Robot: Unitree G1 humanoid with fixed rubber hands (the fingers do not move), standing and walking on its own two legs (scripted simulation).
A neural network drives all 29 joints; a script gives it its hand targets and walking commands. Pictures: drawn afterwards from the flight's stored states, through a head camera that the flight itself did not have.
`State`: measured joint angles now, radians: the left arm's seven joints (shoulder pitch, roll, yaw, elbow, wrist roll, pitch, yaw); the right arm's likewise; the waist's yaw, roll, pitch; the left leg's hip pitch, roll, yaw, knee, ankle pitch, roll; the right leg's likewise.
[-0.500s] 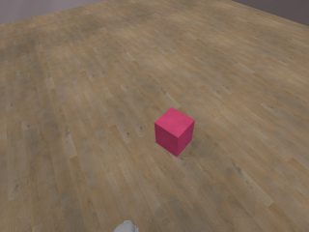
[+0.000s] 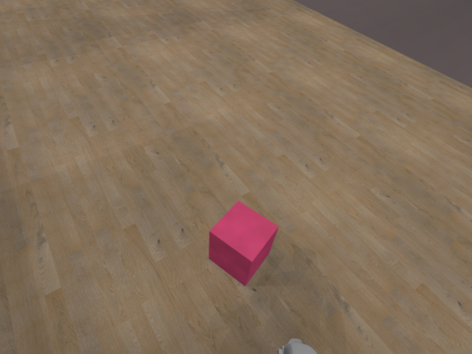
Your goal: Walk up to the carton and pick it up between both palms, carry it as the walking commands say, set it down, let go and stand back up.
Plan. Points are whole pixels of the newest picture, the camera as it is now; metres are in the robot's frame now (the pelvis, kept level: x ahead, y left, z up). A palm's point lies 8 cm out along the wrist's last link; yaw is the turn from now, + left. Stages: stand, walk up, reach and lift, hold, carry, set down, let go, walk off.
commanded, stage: walk up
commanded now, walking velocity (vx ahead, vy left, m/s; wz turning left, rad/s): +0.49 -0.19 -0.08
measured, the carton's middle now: (241, 243) +0.68 -0.08 -0.66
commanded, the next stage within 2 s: none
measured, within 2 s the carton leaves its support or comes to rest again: neither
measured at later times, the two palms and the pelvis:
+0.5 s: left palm (156, 330) +0.21 +0.15 -0.13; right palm (381, 294) +0.29 -0.33 -0.15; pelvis +0.21 -0.09 +0.00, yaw -2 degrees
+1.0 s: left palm (151, 276) +0.33 +0.19 -0.16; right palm (355, 281) +0.31 -0.26 -0.13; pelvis +0.32 -0.04 +0.00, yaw +0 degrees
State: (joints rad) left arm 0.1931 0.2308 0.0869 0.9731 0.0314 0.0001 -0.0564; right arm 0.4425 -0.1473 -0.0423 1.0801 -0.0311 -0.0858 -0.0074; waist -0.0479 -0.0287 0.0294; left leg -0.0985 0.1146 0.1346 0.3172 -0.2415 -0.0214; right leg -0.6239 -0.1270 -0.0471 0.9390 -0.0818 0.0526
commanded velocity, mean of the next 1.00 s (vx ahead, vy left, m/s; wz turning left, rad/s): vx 0.29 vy -0.04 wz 0.00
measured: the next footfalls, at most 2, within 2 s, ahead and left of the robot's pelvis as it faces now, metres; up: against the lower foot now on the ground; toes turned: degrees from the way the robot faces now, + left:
right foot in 0.20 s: +0.25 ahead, -0.19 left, +0.00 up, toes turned -10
left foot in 0.72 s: +0.39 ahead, +0.07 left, +0.00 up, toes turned +8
